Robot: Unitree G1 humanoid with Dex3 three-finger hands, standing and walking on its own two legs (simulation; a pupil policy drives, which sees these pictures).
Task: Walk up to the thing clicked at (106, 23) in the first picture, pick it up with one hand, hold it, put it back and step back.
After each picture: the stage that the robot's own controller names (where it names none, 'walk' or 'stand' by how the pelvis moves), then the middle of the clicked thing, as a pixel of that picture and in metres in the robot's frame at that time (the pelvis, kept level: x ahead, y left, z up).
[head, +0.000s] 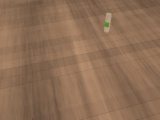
stand; (107, 22) +1.71 -0.33 -0.65
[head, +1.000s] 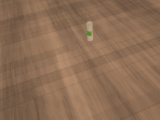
walk; (89, 31) +1.60 +0.02 -0.63
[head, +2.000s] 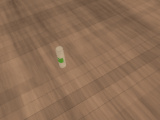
walk; (61, 57) +1.05 +0.27 -0.65
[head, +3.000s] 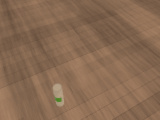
walk; (58, 95) +0.64 +0.21 -0.63
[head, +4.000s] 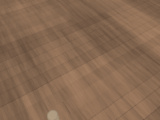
stand; out of the picture +0.42 +0.19 -0.63
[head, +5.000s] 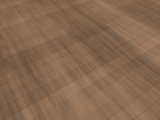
stand; out of the picture +0.38 +0.21 -0.65
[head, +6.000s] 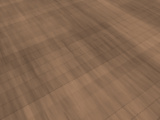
stand; out of the picture +0.39 +0.20 -0.66
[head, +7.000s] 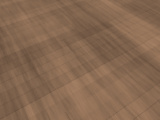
stand; out of the picture +0.39 +0.20 -0.66
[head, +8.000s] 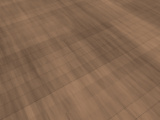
stand; out of the picture +0.38 +0.20 -0.66
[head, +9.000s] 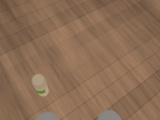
go down; (41, 86) +0.44 +0.19 -0.47
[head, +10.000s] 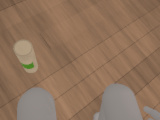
go down; (27, 58) +0.48 +0.22 -0.28
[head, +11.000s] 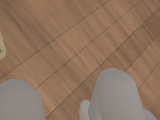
close in; out of the picture +0.46 +0.25 -0.19
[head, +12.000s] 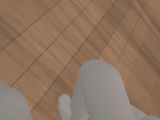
close; out of the picture +0.45 +0.28 -0.16
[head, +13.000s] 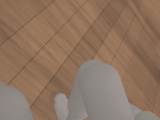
lift; out of the picture +0.44 +0.28 -0.16
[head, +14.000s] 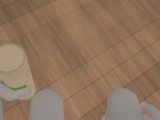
lift; (18, 78) +0.33 +0.21 -0.02
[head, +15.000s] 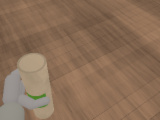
hold; (39, 90) +0.31 +0.15 +0.05
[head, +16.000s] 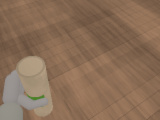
hold; (38, 90) +0.31 +0.16 +0.04
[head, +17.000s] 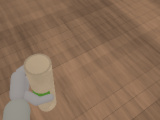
crouch; (43, 87) +0.33 +0.14 +0.01
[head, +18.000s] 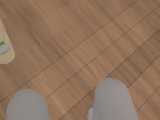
crouch; out of the picture +0.47 +0.22 -0.04
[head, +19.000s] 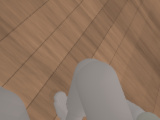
lower; out of the picture +0.45 +0.29 -0.16
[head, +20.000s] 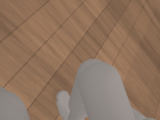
lower; out of the picture +0.45 +0.29 -0.16
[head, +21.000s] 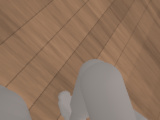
lower; out of the picture +0.44 +0.29 -0.16
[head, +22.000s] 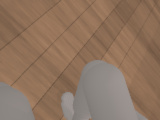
lower; out of the picture +0.43 +0.28 -0.16
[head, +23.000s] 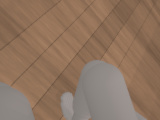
draw back; out of the picture +0.44 +0.26 -0.16
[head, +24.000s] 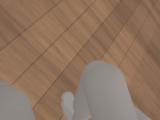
stand; out of the picture +0.43 +0.27 -0.17
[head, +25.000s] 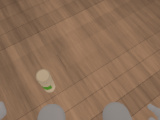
walk; (46, 82) +0.45 +0.20 -0.42
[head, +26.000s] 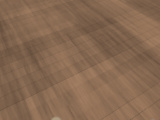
stand; out of the picture +0.40 +0.17 -0.60
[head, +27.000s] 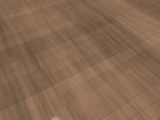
stand; out of the picture +0.40 +0.18 -0.60
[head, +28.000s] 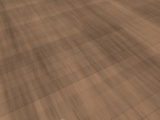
stand; out of the picture +0.42 +0.17 -0.65
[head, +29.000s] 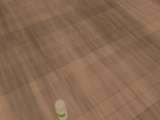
walk; (61, 110) +0.45 +0.15 -0.62
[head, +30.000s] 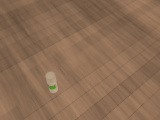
walk; (52, 83) +0.62 +0.21 -0.63
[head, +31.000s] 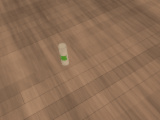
walk; (63, 54) +0.95 +0.21 -0.62
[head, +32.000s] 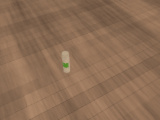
stand; (66, 62) +1.03 +0.18 -0.65
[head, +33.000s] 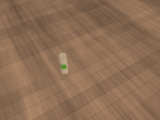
stand; (63, 63) +1.04 +0.19 -0.66
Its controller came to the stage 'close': yes
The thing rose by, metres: 0.68
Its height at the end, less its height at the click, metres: +0.00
